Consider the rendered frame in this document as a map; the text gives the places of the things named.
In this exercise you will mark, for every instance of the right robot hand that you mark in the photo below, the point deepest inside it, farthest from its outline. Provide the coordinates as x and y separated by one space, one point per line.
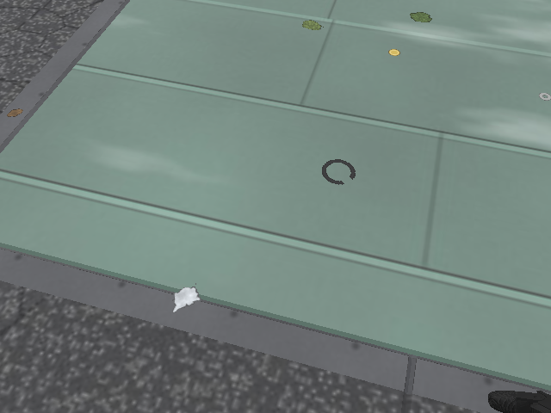
520 401

